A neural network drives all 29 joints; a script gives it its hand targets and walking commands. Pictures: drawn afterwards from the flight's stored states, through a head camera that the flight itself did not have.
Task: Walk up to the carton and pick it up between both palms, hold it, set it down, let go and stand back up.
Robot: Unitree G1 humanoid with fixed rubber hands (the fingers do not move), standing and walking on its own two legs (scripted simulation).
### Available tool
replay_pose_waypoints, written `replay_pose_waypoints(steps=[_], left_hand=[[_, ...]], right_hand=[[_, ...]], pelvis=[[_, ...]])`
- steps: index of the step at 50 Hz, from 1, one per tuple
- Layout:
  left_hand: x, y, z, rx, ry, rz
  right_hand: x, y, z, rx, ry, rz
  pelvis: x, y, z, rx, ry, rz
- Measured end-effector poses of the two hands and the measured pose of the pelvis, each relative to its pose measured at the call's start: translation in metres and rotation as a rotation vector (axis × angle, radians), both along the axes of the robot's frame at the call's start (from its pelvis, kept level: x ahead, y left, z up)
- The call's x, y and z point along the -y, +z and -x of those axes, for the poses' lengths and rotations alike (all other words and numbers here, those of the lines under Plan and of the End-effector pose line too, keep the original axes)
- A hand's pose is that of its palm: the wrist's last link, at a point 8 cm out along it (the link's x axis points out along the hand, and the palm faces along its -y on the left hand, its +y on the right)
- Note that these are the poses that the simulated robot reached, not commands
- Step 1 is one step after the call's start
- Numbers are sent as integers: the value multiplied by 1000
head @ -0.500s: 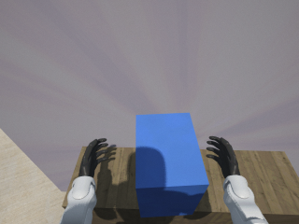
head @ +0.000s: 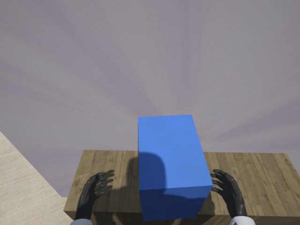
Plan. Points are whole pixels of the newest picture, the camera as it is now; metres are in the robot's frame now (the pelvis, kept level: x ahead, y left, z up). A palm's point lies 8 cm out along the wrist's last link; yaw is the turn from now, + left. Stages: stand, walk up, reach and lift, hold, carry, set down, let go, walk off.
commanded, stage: set down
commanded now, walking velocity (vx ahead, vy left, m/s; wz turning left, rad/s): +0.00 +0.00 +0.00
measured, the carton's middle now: (167, 168) +0.34 +0.00 -0.08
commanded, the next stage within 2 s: let go in 1.76 s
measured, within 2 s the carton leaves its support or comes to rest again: neither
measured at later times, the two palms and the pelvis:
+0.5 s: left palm (90, 220) +0.17 +0.20 -0.06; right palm out of the picture +0.18 -0.19 -0.05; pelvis +0.01 +0.01 +0.00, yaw -2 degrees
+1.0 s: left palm (84, 220) +0.17 +0.22 -0.07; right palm out of the picture +0.18 -0.19 -0.06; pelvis +0.03 +0.00 +0.00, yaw -2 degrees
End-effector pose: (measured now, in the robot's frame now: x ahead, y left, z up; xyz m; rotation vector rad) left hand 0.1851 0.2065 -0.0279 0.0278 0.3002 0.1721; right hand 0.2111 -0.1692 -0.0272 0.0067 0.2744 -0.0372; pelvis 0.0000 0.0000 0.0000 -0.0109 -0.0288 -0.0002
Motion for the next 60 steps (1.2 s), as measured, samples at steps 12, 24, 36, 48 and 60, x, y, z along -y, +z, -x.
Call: replay_pose_waypoints(steps=[12,24,36,48,60], left_hand=[[6,-14,2,-50,-41,19],[7,-32,16,-176,-39,7],[5,-34,14,-238,-48,0],[-7,-40,16,-342,-46,-26],[-17,-43,7,-443,-82,-59]], right_hand=[[11,-11,21,-41,-5,37],[22,-27,35,-142,6,64],[27,-24,34,-166,-16,72],[24,-35,36,-258,-22,92],[36,-41,34,-324,-27,150]], pelvis=[[-8,0,-7,5,-24,0],[-7,1,-13,14,-30,0],[0,3,-18,38,-27,-8],[-1,4,-25,43,-29,-8],[-3,4,-30,44,-30,-6]])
